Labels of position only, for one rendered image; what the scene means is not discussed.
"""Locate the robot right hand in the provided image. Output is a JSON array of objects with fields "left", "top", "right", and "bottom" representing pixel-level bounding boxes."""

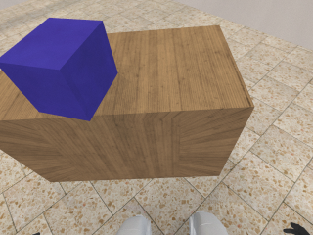
[{"left": 283, "top": 222, "right": 310, "bottom": 235}]

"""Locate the pedestal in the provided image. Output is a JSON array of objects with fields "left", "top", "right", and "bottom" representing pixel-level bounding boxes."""
[{"left": 0, "top": 24, "right": 254, "bottom": 182}]

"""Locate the right robot thigh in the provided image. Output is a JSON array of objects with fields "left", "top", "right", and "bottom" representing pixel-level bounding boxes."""
[{"left": 189, "top": 211, "right": 229, "bottom": 235}]

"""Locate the left robot thigh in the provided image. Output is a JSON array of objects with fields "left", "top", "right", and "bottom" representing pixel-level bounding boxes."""
[{"left": 115, "top": 215, "right": 152, "bottom": 235}]

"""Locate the carton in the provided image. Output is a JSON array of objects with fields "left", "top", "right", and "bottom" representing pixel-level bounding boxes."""
[{"left": 0, "top": 18, "right": 118, "bottom": 121}]

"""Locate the robot thigh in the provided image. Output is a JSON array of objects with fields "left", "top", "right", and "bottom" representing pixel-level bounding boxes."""
[
  {"left": 115, "top": 215, "right": 152, "bottom": 235},
  {"left": 189, "top": 211, "right": 229, "bottom": 235}
]

